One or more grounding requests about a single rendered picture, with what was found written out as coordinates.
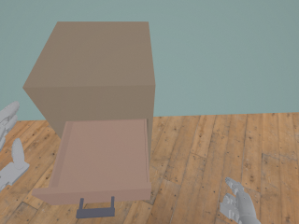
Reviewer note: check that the left robot hand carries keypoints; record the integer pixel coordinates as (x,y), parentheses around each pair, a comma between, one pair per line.
(14,170)

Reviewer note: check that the drawer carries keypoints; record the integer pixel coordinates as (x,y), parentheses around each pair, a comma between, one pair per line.
(100,159)

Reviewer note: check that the cabinet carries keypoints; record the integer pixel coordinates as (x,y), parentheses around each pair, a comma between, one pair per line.
(95,70)

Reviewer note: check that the handle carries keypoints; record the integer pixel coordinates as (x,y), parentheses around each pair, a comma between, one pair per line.
(95,212)

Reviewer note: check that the robot right forearm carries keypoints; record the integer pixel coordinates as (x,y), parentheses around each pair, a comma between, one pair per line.
(248,220)

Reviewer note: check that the right robot hand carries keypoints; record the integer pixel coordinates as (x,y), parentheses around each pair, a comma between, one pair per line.
(238,206)

